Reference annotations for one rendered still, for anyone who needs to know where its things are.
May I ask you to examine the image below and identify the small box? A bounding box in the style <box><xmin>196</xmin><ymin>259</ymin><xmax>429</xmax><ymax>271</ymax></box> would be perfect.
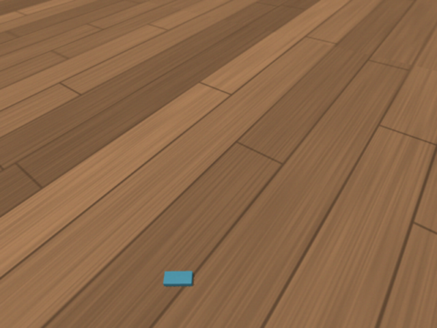
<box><xmin>163</xmin><ymin>271</ymin><xmax>193</xmax><ymax>286</ymax></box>

